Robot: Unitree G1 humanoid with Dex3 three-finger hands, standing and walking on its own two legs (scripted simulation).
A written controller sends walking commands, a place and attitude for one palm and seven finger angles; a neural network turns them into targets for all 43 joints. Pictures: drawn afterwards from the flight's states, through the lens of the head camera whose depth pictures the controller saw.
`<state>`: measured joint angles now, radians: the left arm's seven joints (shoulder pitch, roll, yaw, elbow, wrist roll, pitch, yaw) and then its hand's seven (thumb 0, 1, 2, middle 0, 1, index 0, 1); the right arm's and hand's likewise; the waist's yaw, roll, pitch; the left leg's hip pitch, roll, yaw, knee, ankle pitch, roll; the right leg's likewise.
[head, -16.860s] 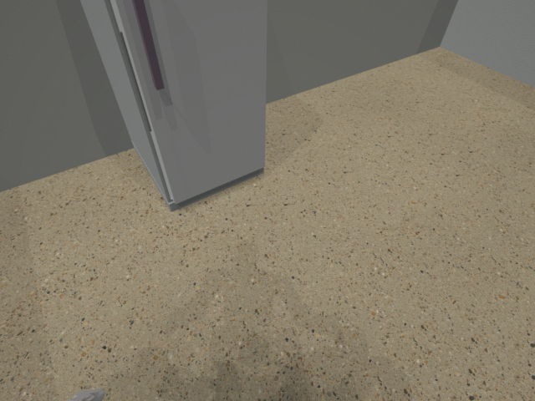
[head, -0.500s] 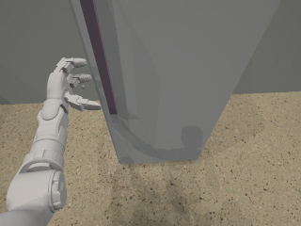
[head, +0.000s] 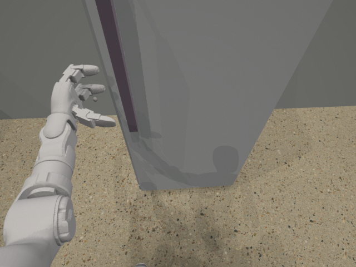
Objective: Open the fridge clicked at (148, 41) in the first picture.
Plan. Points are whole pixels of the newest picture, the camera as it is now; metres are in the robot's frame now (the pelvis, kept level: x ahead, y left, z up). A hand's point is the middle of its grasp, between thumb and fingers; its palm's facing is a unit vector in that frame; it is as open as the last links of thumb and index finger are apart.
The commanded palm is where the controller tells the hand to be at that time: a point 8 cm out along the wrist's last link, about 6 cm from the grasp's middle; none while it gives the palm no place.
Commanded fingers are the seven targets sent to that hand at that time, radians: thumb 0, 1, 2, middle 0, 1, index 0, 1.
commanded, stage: feel for the door with the fingertips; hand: left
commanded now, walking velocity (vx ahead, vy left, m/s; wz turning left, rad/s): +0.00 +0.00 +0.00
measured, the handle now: (118, 52) +0.53 +0.13 +0.20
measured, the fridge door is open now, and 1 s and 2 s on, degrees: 0 0 0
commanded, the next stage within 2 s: slide the fingers in behind the handle in 0.70 s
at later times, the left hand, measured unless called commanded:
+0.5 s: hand (109, 94) +0.47 +0.15 +0.13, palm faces +0.05 -1.00 +0.00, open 14.0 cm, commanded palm +0.44 +0.21 +0.12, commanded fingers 0.00 -0.50 0.30 -0.30 -1.20 -0.30 -1.20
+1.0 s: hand (110, 92) +0.48 +0.15 +0.12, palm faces +0.04 -1.00 -0.01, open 13.7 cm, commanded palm +0.46 +0.20 +0.12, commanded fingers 0.00 -0.50 0.30 -0.30 -1.20 -0.30 -1.20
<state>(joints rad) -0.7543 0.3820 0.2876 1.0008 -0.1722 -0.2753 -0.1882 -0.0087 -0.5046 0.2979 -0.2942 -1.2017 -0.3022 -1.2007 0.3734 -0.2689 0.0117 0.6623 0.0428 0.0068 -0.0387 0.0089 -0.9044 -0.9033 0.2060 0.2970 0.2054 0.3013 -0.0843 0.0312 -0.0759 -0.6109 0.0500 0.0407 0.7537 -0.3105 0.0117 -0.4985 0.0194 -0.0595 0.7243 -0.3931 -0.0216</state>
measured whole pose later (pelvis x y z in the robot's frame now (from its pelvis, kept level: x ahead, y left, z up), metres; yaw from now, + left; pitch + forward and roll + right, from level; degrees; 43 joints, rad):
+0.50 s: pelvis +0.00 +0.00 +0.00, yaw -1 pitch +10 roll -1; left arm -0.79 0.32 0.29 1.02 -0.12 -0.28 -0.09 -0.01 -0.50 0.30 -0.30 -1.20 -0.30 -1.20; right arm 0.37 -0.25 0.01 0.66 0.03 0.00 -0.02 0.01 -0.90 -0.90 0.21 0.30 0.21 0.30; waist -0.10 0.04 -0.09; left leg -0.62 0.05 0.06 0.76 -0.32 0.02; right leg -0.51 0.02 -0.04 0.74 -0.40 -0.02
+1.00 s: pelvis +0.00 +0.00 -0.01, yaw +0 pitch +12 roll -2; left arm -0.89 0.36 0.26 1.11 -0.13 -0.31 -0.09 -0.01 -0.50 0.30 -0.34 -1.25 -0.34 -1.23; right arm 0.40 -0.27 0.00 0.69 0.02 0.00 -0.01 0.01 -0.90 -0.90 0.21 0.30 0.21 0.30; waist -0.11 0.04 -0.09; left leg -0.69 0.05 0.03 0.79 -0.32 0.01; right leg -0.57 0.02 -0.07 0.76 -0.40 -0.02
